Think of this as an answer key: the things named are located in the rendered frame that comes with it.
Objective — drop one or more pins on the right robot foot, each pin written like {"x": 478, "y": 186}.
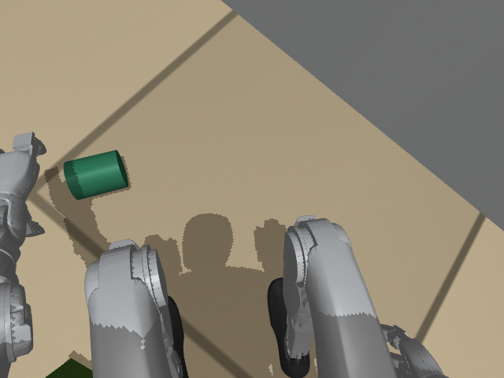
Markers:
{"x": 278, "y": 318}

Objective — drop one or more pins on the right robot hand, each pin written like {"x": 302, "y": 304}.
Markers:
{"x": 415, "y": 361}

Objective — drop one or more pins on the left robot foot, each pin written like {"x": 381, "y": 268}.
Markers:
{"x": 178, "y": 336}

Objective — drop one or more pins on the left robot hand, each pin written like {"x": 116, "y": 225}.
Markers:
{"x": 19, "y": 171}

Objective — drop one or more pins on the left robot arm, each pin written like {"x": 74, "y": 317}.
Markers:
{"x": 16, "y": 330}

